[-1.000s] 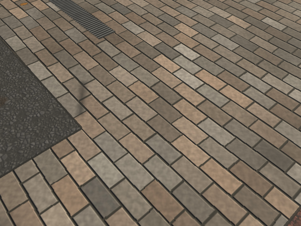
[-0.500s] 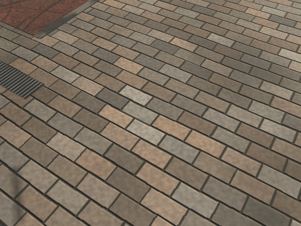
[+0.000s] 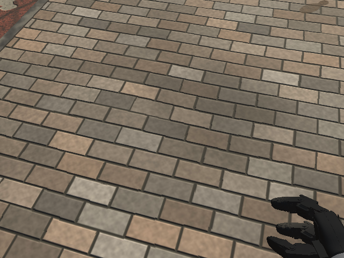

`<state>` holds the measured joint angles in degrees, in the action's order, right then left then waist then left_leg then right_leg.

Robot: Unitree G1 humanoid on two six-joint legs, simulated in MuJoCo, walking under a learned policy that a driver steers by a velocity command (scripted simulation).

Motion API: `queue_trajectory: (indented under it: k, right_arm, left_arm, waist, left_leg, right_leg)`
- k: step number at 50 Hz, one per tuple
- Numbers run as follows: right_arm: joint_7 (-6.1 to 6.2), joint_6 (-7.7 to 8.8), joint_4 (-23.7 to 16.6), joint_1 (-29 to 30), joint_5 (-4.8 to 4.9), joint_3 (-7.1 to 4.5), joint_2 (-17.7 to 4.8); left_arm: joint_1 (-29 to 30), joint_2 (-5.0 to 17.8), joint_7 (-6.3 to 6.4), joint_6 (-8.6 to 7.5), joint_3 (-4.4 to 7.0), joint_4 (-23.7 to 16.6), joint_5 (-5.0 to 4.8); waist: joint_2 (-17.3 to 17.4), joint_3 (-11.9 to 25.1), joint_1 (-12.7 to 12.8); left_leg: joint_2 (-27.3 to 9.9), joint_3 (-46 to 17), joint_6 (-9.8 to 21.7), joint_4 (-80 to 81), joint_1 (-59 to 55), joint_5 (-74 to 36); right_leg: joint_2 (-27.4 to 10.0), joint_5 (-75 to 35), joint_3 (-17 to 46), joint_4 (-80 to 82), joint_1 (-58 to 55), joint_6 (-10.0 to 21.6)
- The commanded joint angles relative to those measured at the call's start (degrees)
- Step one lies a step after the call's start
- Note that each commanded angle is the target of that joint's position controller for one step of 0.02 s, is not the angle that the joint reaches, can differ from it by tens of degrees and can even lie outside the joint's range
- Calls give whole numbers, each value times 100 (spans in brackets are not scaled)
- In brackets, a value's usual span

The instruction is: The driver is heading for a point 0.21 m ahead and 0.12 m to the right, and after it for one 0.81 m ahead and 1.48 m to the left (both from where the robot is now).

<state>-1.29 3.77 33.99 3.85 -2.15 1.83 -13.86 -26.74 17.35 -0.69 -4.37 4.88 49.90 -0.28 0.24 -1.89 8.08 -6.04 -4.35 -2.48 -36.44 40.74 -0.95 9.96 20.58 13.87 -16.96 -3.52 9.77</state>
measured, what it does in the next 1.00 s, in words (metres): walks ahead, turning left: left foot, then right foot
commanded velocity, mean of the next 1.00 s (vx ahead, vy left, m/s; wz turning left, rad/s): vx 0.24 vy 0.00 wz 0.54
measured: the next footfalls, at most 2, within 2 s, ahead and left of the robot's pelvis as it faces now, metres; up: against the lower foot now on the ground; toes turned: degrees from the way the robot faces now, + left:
left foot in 0.08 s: +0.30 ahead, +0.16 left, +0.00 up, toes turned -5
right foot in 0.50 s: +0.43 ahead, -0.03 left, +0.00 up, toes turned +15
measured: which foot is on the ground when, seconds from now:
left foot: up 0.00-0.06, down 0.08-0.48, up 0.50-0.88, down 0.90-1.00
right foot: down 0.00-0.08, up 0.10-0.48, down 0.50-0.90, up 0.92-1.00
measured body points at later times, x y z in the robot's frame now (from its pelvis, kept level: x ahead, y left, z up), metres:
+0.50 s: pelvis +0.28 +0.04 -0.01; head +0.31 +0.03 +0.44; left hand +0.50 +0.27 -0.07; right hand +0.28 -0.24 -0.14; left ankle +0.26 +0.17 -0.73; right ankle +0.39 -0.04 -0.74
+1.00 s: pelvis +0.27 +0.06 +0.00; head +0.28 +0.10 +0.45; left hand +0.20 +0.36 -0.12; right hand +0.57 -0.07 -0.07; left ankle +0.22 +0.13 -0.73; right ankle +0.38 -0.05 -0.68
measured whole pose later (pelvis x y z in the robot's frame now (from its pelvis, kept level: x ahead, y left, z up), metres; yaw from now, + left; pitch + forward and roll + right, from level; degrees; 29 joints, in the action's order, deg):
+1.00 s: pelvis +0.27 +0.06 +0.00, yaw +37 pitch +0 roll -1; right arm -1.8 -4.3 34.4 -11.2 -1.0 -3.6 -17.8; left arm -12.8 18.7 0.7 2.9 4.0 37.9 1.6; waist -2.7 -3.3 1.2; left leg 2.0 -0.9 3.2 -35.0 16.8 18.3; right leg -5.3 25.9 -3.7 -56.1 28.7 -4.0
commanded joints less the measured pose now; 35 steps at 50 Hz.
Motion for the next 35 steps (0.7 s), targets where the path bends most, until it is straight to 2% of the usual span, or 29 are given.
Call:
queue_trajectory:
  k: [1,2,3,4,5,6,7,8,9,10,11,13,15,16,18,21,23,24,25,26,27,28,29,30,32,35]
  right_arm:
    - [79,104,-313,-132,10,-225,-703]
    - [144,156,-117,-741,-28,-320,-894]
    - [210,233,152,-1659,-47,-397,-1014]
    - [275,304,449,-2673,-120,-479,-1234]
    - [251,345,603,-3188,-236,-549,-1650]
    - [87,289,784,-3395,-92,-698,-1802]
    - [42,232,573,-2733,42,-645,-1267]
    - [30,224,621,-2280,94,-519,-800]
    - [33,214,774,-2314,113,-469,-648]
    - [63,206,950,-2527,204,-459,-653]
    - [78,187,1117,-2631,234,-445,-625]
    - [86,163,1173,-2625,199,-539,-906]
    - [97,80,1096,-2464,96,-625,-1132]
    - [97,24,1043,-2401,92,-657,-1165]
    - [85,-102,929,-2325,125,-708,-1180]
    - [82,-268,785,-2382,156,-793,-1218]
    - [113,-363,650,-2249,195,-846,-1210]
    - [115,-371,610,-2423,240,-817,-1003]
    - [121,-374,531,-2960,277,-720,-523]
    - [188,-453,464,-3443,245,-762,-765]
    - [195,-538,550,-3304,73,-810,-1008]
    - [156,-607,580,-2967,34,-841,-1031]
    - [113,-673,584,-2859,52,-850,-958]
    - [61,-742,557,-2796,60,-852,-933]
    - [-10,-822,465,-2660,134,-838,-880]
    - [-101,-891,205,-2124,171,-781,-789]
  left_arm:
    - [160,1045,62,-63,256,-325,7]
    - [82,1135,75,-81,262,-260,42]
    - [239,1188,78,-112,259,-249,38]
    - [429,866,88,-158,172,-318,51]
    - [-220,-63,126,-154,-27,-438,-4]
    - [-997,273,191,-112,-41,-316,-178]
    - [-374,478,215,-48,-58,-241,16]
    - [519,518,156,-51,-88,-457,122]
    - [1017,487,104,-43,-118,-621,216]
    - [1342,455,50,24,-138,-797,357]
    - [1369,323,18,97,-186,-893,400]
    - [1373,141,6,173,-293,-1054,376]
    - [1499,57,25,224,-401,-1188,262]
    - [1613,44,40,252,-447,-1237,205]
    - [1835,163,81,332,-464,-1304,137]
    - [2048,344,183,350,-446,-1405,133]
    - [1823,351,234,234,-438,-1381,164]
    - [1691,509,276,159,-398,-1387,215]
    - [1567,879,334,155,-321,-1491,243]
    - [1583,924,323,276,-272,-1551,179]
    - [1735,643,319,340,-284,-1595,92]
    - [1972,285,328,348,-369,-1645,83]
    - [2210,197,329,362,-387,-1683,136]
    - [2276,241,358,355,-363,-1690,173]
    - [2171,252,358,340,-321,-1658,198]
    - [1854,316,344,328,-242,-1586,220]
  waist:
    - [-315,225,-425]
    - [-323,598,-636]
    - [-353,942,-1153]
    - [-381,1353,-1608]
    - [1359,2094,-1177]
    - [1920,3186,-1111]
    - [822,2524,-1072]
    - [421,1608,-1121]
    - [148,1145,-1116]
    - [204,846,-1110]
    - [323,691,-931]
    - [308,757,-705]
    - [435,822,-577]
    - [554,858,-561]
    - [735,868,-555]
    - [744,716,-625]
    - [644,509,-503]
    - [306,480,-566]
    - [-901,911,-835]
    - [-1448,1331,-963]
    - [-1057,1055,-1016]
    - [-735,606,-1033]
    - [-682,408,-1127]
    - [-859,371,-1154]
    - [-850,491,-1161]
    - [-864,559,-977]
  left_leg:
    - [676,506,193,800,-1991,-238]
    - [858,607,315,835,-2508,-170]
    - [763,659,437,1176,-3281,-674]
    - [225,341,579,949,-4418,-988]
    - [-1646,-1561,1228,-21,-6096,-4590]
    - [-2215,-3971,2208,553,-6974,-4358]
    - [-1736,-3255,2059,925,-6165,-3424]
    - [-1248,-2375,1835,1117,-5394,-3260]
    - [-936,-1880,1716,1221,-4953,-3402]
    - [-668,-1653,1621,1391,-4487,-3653]
    - [-539,-1538,1559,1465,-4114,-3988]
    - [-455,-1493,1608,1522,-3637,-4440]
    - [-267,-1310,1584,1587,-3003,-4489]
    - [-117,-1212,1460,1623,-2670,-4141]
    - [129,-1195,1198,1583,-2236,-3216]
    - [288,-1653,958,1297,-2083,-1806]
    - [505,-1957,719,860,-1868,-599]
    - [713,-1840,515,348,-1626,491]
    - [1156,-979,302,-1038,-1241,3093]
    - [1491,-115,281,-2040,-1025,4202]
    - [1044,81,216,-2704,-858,3761]
    - [880,85,150,-2911,-790,3303]
    - [769,120,42,-3053,-858,3005]
    - [703,234,-33,-3274,-929,2781]
    - [673,362,-102,-3501,-1048,2530]
    - [521,413,-100,-2955,-937,2329]
  right_leg:
    - [-1033,-4956,759,-423,725,155]
    - [-1067,-5918,676,-1200,350,-19]
    - [-1004,-6146,474,-2292,295,-222]
    - [-786,-5137,296,-3623,955,-376]
    - [-35,679,-325,-5888,2483,-639]
    - [336,1219,-318,-7193,3586,-721]
    - [-179,566,-303,-7052,3788,-736]
    - [-355,305,-522,-6583,4004,-802]
    - [-546,377,-657,-6187,4190,-825]
    - [-693,385,-821,-5723,4089,-866]
    - [-769,357,-909,-5359,3894,-917]
    - [-831,356,-1008,-4644,3603,-1054]
    - [-759,83,-1163,-3751,3137,-1131]
    - [-703,-323,-1211,-3364,2754,-1113]
    - [-602,-968,-1214,-2871,2207,-1082]
    - [-578,-1228,-1020,-2154,1815,-1065]
    - [-685,-1654,-895,-1100,1273,-996]
    - [-1274,-1928,-560,-678,928,-854]
    - [-2920,-3137,665,-623,289,-505]
    - [-3732,-3229,1676,-300,500,207]
    - [-3519,-2586,1586,-129,807,367]
    - [-3074,-2096,940,-2,1177,273]
    - [-2757,-2032,363,112,1440,173]
    - [-2587,-2396,-85,126,1583,173]
    - [-2459,-3054,-688,21,1633,208]
    - [-2599,-2669,-1012,22,1334,231]
Keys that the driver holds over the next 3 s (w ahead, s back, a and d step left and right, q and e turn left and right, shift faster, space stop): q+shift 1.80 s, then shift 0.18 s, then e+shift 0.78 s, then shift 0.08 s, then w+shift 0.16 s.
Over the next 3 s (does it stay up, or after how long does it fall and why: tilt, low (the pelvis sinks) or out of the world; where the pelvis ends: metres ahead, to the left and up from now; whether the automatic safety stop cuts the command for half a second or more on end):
stays up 0.28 0.14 0.01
